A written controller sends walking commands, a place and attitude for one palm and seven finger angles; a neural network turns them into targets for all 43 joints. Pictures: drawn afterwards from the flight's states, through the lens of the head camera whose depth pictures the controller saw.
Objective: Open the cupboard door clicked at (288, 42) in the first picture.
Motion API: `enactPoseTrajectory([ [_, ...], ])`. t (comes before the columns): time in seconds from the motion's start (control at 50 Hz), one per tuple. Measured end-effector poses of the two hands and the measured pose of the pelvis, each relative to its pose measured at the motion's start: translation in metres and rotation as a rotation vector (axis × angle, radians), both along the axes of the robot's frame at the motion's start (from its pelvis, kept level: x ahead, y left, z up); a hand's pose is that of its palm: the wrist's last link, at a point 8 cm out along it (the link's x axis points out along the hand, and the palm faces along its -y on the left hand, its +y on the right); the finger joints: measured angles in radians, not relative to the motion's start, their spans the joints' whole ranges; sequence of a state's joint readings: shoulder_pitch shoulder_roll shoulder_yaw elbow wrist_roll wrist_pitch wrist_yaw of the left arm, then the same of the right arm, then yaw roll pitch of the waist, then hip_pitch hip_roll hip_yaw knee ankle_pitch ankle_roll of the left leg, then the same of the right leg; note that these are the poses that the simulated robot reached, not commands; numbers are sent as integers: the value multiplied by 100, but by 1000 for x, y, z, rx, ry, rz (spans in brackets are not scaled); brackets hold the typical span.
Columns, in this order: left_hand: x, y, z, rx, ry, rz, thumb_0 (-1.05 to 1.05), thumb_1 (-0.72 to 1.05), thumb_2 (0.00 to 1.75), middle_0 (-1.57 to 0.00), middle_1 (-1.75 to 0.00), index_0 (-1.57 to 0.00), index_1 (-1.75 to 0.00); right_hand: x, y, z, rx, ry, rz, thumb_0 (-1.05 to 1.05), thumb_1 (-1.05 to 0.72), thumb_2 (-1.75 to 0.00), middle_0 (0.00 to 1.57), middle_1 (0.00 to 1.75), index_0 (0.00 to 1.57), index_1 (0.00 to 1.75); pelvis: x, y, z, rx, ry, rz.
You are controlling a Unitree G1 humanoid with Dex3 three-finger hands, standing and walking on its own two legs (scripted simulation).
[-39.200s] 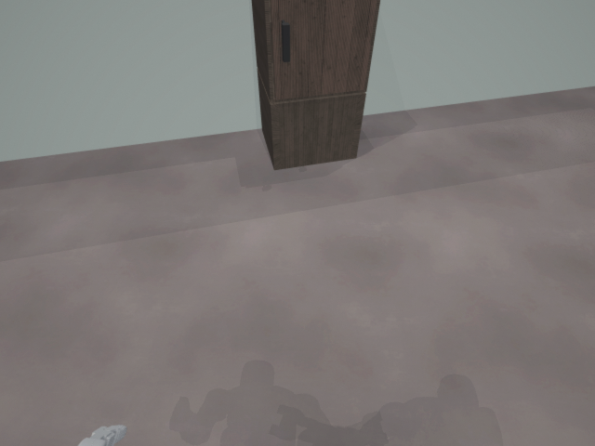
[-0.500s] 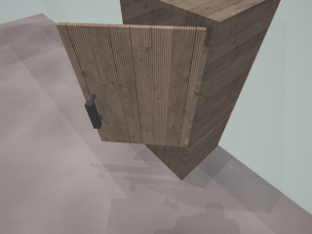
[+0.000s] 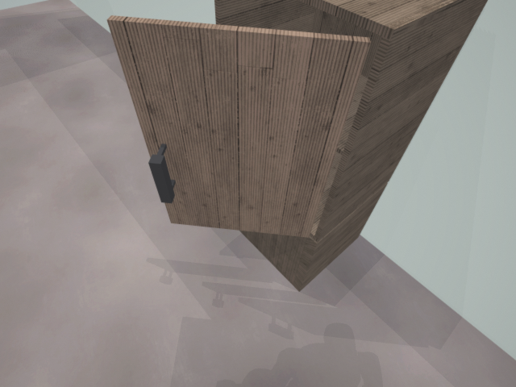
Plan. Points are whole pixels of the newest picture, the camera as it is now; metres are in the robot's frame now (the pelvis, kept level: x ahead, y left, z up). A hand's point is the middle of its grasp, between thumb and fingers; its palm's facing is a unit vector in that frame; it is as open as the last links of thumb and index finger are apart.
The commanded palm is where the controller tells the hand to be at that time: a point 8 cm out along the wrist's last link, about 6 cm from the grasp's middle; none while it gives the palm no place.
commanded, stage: shuffle to correct the standing spot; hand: left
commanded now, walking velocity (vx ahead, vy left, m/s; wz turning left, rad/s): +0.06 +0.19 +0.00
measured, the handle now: (165, 173) +0.56 +0.27 -0.08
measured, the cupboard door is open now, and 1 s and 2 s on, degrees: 43 43 43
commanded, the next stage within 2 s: come to a stop and stand still in 0.28 s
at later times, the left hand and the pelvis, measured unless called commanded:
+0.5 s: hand out of the picture +0.00 +0.25 -0.17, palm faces +0.07 -0.97 -0.21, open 7.4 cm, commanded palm none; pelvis +0.02 +0.07 +0.00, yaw +0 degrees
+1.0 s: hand out of the picture +0.05 +0.24 -0.16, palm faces +0.00 -0.97 -0.26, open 7.3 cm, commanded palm none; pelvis -0.01 +0.05 +0.00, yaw +0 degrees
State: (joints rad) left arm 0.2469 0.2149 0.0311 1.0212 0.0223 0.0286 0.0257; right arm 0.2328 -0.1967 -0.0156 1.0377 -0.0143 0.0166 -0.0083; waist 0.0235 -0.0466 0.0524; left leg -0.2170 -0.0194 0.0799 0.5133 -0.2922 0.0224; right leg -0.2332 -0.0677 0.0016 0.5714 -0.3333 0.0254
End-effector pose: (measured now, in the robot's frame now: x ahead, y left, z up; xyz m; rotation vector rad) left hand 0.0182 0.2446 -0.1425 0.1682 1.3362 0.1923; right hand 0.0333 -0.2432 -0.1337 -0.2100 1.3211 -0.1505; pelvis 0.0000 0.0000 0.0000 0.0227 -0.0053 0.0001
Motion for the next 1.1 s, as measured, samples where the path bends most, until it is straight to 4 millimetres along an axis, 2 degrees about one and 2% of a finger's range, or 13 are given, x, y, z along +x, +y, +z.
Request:
enactPoseTrajectory([
  [0.12, 3, 18, 2, 22, 30, -7, 1, 90, 90, -21, -30, -20, -30, -7, 23, -5, 27, 11, -12, 1, -91, -90, 20, 30, 20, 30, -2, 13, -1, 0, 12, -18],
  [0.26, 10, 15, 9, 41, -23, -9, 1, 90, 90, -20, -30, -20, -30, -7, 33, -22, 71, 30, -22, 1, -92, -90, 20, 30, 20, 30, 1, 19, -6, 2, 18, -10],
  [0.34, -2, 19, 15, 29, -22, 21, 1, 90, 90, -21, -30, -20, -30, 9, 39, -14, 69, 21, 4, 1, -92, -90, 20, 30, 20, 30, 4, 29, 2, 12, 19, 5],
  [0.42, -16, 31, 14, 3, 21, 36, 1, 90, 90, -21, -30, -20, -30, 35, 51, -1, 61, -33, 21, 1, -92, -90, 20, 30, 20, 30, 8, 44, 6, 25, 24, 6],
  [0.48, -22, 48, 6, -15, 54, 42, 1, 90, 90, -21, -30, -20, -30, 55, 65, 4, 40, -84, 34, 1, -92, -90, 20, 30, 20, 30, 13, 61, 3, 21, 21, 4],
  [0.52, -23, 63, -6, -24, 73, 45, 1, 90, 90, -21, -30, -20, -30, 65, 75, 1, 17, -127, 40, 1, -91, -90, 20, 30, 20, 30, 18, 75, -7, -6, 17, -2],
  [0.56, -22, 78, -16, -22, 90, 50, 1, 90, 90, -21, -30, -20, -30, 68, 87, -1, 1, -144, 35, 1, -91, -90, 20, 30, 20, 30, 21, 83, -12, -4, 10, 7],
  [0.66, -2, 94, -11, -12, 57, 43, 1, 91, 90, -20, -30, -20, -30, 57, 111, 6, 5, -120, 27, 0, -92, -90, 20, 30, 20, 30, 21, 89, -3, -9, 2, 8],
  [0.76, 19, 89, 2, -18, 13, 4, 1, 91, 90, -20, -30, -20, -30, 38, 103, 5, 3, -91, -6, 0, -94, -90, 20, 30, 20, 30, 13, 87, 3, -16, 9, -4],
  [0.86, 34, 71, 11, -1, -46, -33, 1, 91, 90, -20, -30, -20, -30, 9, 82, -8, 20, -43, -46, 0, -92, -90, 20, 30, 20, 30, 3, 74, 0, -7, 11, -12],
  [0.92, 33, 55, 12, 25, -72, -57, 1, 91, 90, -20, -30, -20, -30, -6, 66, -20, 36, -15, -72, 0, -92, -90, 20, 30, 20, 30, -2, 63, -5, -14, -2, -24],
  [0.98, 26, 41, 17, 27, -85, -70, 1, 91, 90, -20, -30, -20, -30, -16, 57, -20, 45, -17, -81, 1, -92, -90, 20, 30, 20, 30, -5, 57, -2, -25, -18, -3],
  [1.1, 15, 31, 13, 16, -115, -40, 1, 92, 90, -21, -30, -20, -30, -26, 57, -16, 60, -32, -65, 1, -91, -90, 19, 30, 20, 30, -9, 45, -3, -32, -31, 27],
])
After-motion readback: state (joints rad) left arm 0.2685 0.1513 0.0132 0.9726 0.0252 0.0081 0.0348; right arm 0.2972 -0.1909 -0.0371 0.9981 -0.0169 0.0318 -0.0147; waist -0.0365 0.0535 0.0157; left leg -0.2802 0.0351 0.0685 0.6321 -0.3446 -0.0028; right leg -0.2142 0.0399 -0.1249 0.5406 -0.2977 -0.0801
